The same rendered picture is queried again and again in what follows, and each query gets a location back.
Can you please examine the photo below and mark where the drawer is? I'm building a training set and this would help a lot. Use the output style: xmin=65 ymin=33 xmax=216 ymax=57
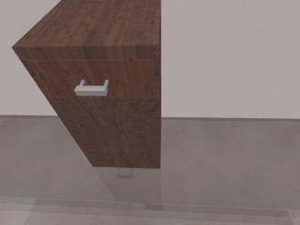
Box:
xmin=27 ymin=59 xmax=155 ymax=98

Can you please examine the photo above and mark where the cabinet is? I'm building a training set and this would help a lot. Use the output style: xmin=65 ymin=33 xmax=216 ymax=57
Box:
xmin=11 ymin=0 xmax=161 ymax=169

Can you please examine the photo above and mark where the handle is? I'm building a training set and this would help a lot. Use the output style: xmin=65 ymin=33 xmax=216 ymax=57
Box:
xmin=74 ymin=80 xmax=109 ymax=97

